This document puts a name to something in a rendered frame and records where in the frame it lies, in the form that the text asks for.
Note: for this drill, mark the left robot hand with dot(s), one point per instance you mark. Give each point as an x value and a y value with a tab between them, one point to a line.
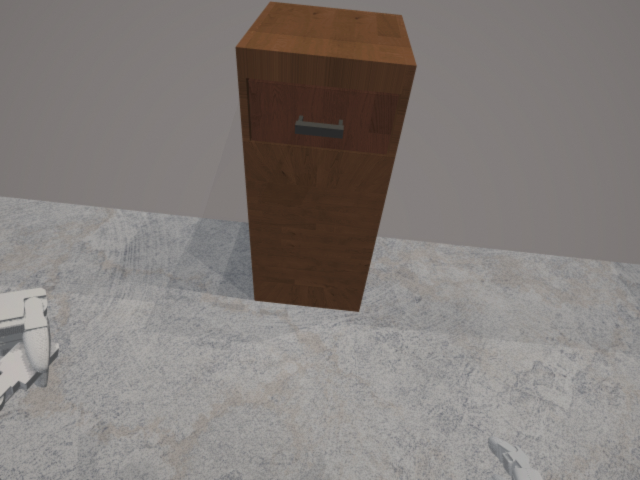
25	342

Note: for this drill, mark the handle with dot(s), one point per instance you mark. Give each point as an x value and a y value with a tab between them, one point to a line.
319	129

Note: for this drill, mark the cabinet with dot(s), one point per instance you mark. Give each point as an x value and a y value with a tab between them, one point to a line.
314	213

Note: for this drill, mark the drawer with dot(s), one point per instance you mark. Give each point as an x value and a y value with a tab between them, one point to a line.
367	116

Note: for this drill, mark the right robot hand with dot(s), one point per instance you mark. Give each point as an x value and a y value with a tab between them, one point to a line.
514	460

